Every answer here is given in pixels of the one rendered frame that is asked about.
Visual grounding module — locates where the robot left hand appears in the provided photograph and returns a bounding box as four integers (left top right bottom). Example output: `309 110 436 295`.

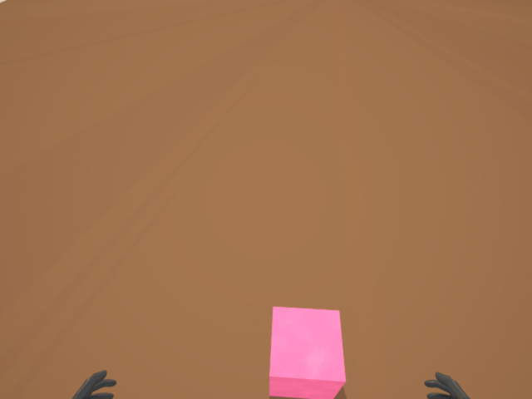
72 370 116 399

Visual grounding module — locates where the carton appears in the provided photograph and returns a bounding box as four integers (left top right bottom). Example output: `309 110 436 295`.
269 307 346 399

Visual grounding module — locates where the robot right hand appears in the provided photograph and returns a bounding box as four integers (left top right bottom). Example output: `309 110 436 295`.
424 372 470 399

